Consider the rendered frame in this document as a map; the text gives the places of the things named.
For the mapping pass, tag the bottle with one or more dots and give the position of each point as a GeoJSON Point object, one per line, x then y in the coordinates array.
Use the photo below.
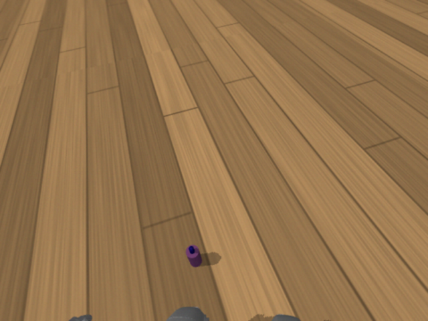
{"type": "Point", "coordinates": [194, 255]}

